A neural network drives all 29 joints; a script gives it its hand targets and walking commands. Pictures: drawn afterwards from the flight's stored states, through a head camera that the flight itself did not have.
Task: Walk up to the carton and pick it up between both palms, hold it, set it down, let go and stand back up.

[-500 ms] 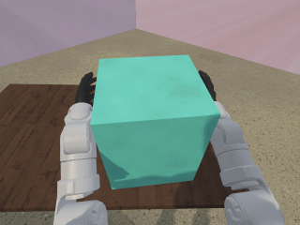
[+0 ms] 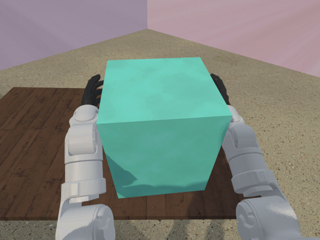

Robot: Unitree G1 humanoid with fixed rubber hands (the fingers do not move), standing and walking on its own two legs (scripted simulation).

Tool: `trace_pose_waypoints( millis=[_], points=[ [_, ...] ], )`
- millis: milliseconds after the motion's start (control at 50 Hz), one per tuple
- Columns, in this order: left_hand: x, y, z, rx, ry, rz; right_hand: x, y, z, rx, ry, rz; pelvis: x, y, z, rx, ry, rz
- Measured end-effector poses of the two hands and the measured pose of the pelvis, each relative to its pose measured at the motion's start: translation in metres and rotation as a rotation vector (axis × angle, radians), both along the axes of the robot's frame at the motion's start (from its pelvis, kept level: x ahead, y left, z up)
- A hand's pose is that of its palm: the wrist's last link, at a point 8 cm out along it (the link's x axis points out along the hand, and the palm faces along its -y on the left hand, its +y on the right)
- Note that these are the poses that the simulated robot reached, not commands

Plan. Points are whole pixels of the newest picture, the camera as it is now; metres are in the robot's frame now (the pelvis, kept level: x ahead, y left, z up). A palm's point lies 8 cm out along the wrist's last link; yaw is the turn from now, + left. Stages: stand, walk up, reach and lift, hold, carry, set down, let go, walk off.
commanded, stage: hold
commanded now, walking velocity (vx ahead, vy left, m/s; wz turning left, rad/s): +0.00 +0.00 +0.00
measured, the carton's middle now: (158, 128) +0.33 +0.01 +0.17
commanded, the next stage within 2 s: none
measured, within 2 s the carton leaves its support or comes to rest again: neither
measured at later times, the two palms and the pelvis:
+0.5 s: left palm (90, 108) +0.36 +0.16 +0.20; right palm (218, 106) +0.37 -0.14 +0.20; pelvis +0.01 +0.01 +0.00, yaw +0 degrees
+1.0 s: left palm (88, 110) +0.36 +0.17 +0.20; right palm (216, 105) +0.37 -0.14 +0.20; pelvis +0.00 +0.00 +0.00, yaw +1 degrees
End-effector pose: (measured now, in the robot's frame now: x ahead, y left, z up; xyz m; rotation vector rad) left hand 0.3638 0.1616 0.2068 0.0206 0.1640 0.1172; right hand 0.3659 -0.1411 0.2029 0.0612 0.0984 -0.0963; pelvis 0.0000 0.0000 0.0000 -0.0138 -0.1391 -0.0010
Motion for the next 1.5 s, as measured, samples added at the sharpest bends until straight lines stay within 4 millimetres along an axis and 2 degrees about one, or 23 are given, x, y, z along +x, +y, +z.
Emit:
trace_pose_waypoints(
  millis=[180, 400, 620, 960, 1100, 1500],
  points=[
    [0.003, 0.004, 0.006, -0.008, -0.038, 0.004, 0.005, 0.004, 0.01, 0.003, -0.039, 0.004, 0.005, 0.001, 0.001, -0.003, 0.012, 0.001],
    [0.002, 0.006, -0.01, -0.008, 0.002, -0.014, 0.002, 0.006, -0.004, -0.007, 0.005, 0.001, 0.011, 0.004, 0.0, -0.008, -0.012, 0.004],
    [0.001, 0.0, 0.002, 0.006, -0.024, 0.002, 0.002, 0.001, 0.0, 0.011, -0.024, 0.004, 0.009, 0.005, 0.0, -0.006, -0.007, -0.012],
    [-0.004, 0.005, -0.004, -0.011, -0.002, 0.013, 0.002, 0.005, 0.001, -0.005, -0.002, 0.018, 0.002, -0.002, 0.0, -0.003, -0.007, 0.006],
    [-0.001, 0.003, 0.0, -0.004, -0.019, 0.002, 0.001, 0.003, 0.004, 0.004, -0.019, 0.005, 0.001, -0.002, 0.0, -0.003, 0.005, 0.01],
    [0.002, 0.002, 0.0, -0.006, -0.025, -0.01, 0.0, 0.003, 0.003, 0.003, -0.025, -0.01, 0.007, 0.003, 0.0, -0.004, 0.005, 0.0]
  ],
)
